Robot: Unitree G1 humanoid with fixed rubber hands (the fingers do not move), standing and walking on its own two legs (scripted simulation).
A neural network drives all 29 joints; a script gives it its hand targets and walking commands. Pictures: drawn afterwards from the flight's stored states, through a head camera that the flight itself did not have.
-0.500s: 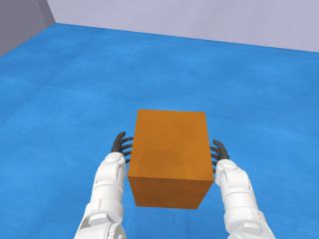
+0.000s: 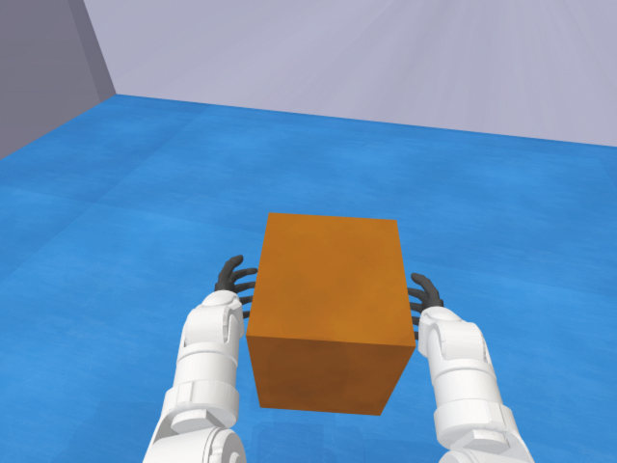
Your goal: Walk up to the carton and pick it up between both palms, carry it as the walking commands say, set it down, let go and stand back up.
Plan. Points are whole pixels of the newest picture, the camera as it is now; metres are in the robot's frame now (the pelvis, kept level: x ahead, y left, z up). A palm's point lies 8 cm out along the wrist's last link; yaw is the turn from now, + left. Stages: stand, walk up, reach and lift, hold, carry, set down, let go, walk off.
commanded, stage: reach and lift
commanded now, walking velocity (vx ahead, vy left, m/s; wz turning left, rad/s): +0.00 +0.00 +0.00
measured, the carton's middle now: (326, 316) +0.34 -0.01 -0.02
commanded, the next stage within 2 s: hold in 1.12 s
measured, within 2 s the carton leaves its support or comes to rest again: neither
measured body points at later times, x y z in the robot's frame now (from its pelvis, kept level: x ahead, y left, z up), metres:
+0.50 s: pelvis +0.01 -0.01 +0.01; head -0.02 +0.00 +0.46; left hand +0.35 +0.14 +0.06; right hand +0.33 -0.15 +0.04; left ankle +0.06 +0.13 -0.73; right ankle +0.03 -0.14 -0.73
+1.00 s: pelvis +0.00 -0.01 +0.01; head -0.05 +0.00 +0.45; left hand +0.32 +0.14 +0.05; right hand +0.30 -0.15 +0.04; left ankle +0.06 +0.13 -0.73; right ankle +0.03 -0.14 -0.73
